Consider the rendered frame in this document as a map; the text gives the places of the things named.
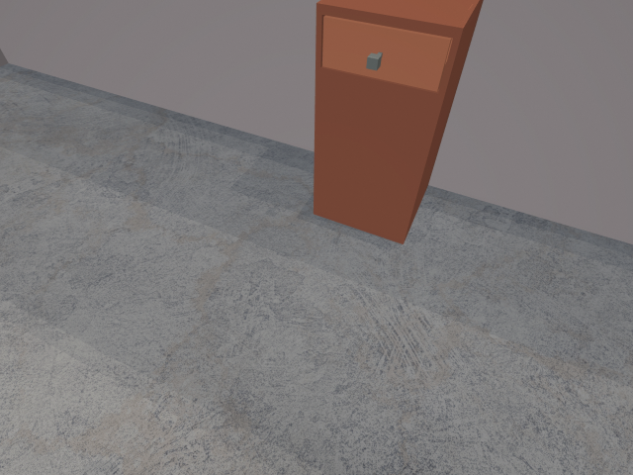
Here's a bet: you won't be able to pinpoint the cabinet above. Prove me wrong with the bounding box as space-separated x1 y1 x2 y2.
314 0 484 244

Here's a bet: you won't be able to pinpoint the drawer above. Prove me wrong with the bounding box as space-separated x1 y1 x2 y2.
322 16 453 92

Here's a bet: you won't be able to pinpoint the handle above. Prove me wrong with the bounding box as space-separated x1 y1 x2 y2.
366 52 383 70

